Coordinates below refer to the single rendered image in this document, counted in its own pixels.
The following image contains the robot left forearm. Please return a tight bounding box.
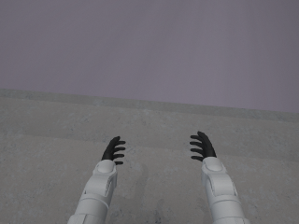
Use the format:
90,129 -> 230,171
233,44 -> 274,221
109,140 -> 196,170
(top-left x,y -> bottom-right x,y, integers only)
67,160 -> 118,224

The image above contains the left robot hand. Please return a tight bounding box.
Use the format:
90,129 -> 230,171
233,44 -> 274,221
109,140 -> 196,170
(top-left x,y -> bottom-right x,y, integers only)
101,136 -> 126,165

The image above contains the robot right forearm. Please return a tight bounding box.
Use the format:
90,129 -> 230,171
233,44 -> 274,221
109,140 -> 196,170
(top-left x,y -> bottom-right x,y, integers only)
201,157 -> 251,224

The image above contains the right robot hand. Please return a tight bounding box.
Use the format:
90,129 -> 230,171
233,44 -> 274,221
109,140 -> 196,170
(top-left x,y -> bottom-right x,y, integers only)
190,131 -> 217,161

